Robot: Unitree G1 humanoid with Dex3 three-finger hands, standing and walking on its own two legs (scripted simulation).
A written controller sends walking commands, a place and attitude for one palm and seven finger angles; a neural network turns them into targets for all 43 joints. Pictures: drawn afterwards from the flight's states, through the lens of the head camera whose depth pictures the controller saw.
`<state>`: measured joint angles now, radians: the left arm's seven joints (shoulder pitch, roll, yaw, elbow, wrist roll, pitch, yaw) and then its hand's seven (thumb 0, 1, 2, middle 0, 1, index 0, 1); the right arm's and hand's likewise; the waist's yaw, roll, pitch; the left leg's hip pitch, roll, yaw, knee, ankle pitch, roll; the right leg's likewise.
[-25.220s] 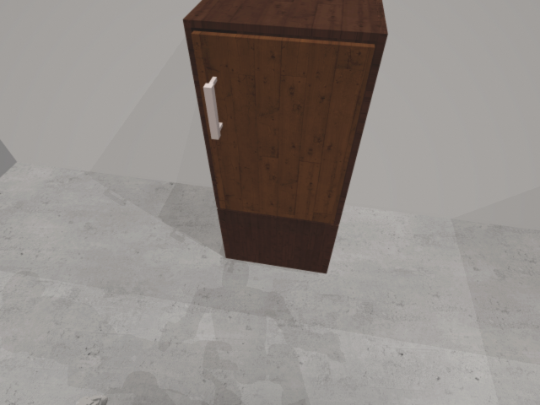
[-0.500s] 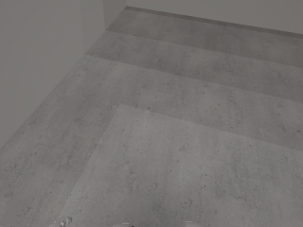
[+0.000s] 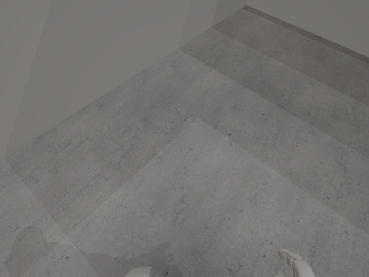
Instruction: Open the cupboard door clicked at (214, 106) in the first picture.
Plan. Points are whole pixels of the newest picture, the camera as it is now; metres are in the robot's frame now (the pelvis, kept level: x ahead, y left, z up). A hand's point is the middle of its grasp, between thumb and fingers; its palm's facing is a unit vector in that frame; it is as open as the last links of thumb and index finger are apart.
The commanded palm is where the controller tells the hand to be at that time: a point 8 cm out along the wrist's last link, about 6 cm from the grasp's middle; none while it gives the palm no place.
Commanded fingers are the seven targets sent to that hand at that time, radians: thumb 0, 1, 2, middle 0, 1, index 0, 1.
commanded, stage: turn to face it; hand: left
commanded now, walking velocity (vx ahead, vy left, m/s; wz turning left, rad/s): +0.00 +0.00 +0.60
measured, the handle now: out of the picture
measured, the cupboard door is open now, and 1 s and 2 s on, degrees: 47 47 47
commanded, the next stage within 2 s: none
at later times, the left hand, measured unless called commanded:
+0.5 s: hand out of the picture +0.07 +0.16 -0.13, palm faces +0.25 -0.92 -0.29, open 7.4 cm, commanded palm none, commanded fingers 0.00 0.90 0.90 -0.20 -0.30 -0.20 -0.30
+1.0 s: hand out of the picture -0.04 +0.19 -0.15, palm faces +0.58 -0.77 -0.27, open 7.4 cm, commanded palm none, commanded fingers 0.00 0.90 0.90 -0.20 -0.30 -0.20 -0.30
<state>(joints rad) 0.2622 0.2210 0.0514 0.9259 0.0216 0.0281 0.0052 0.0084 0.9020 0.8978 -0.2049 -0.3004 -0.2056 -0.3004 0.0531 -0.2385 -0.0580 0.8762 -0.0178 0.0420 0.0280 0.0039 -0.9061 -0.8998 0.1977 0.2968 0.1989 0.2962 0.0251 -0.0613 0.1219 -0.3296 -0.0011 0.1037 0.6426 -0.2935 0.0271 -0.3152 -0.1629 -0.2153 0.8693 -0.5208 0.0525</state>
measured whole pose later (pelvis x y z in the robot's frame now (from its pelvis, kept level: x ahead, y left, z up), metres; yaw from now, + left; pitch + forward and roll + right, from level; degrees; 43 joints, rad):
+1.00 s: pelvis +0.02 -0.04 +0.02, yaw +34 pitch +1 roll -1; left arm 0.17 0.27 0.08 0.89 0.02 0.06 0.00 0.01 0.91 0.90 -0.20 -0.30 -0.20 -0.30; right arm 0.14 -0.23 -0.05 0.90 -0.02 0.04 0.00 0.00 -0.90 -0.90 0.20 0.30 0.20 0.30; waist 0.01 -0.01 0.09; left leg -0.30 -0.01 -0.01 0.51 -0.24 0.03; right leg -0.49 -0.09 -0.01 1.04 -0.41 0.09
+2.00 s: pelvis +0.09 -0.08 +0.01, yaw +72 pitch +1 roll +1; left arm 0.15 0.21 0.05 0.85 0.03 0.01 0.01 0.01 0.91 0.90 -0.20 -0.30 -0.20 -0.30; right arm 0.17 -0.25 -0.09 0.93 -0.02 0.08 0.01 0.00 -0.90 -0.90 0.20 0.30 0.20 0.30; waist -0.02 0.05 0.10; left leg -0.44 -0.05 -0.09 0.86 -0.46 -0.03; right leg -0.29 -0.05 -0.08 0.61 -0.34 0.00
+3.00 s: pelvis +0.12 -0.05 +0.02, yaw +98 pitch +0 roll +1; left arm 0.25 0.16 0.04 0.97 0.03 -0.03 0.02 0.01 0.92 0.90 -0.20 -0.30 -0.21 -0.30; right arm 0.18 -0.22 -0.07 1.03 -0.02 0.08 0.01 0.00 -0.91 -0.90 0.20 0.30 0.20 0.30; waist 0.00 0.01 0.08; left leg -0.43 0.01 0.01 1.02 -0.41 -0.05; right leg -0.16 -0.07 -0.17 0.46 -0.31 -0.01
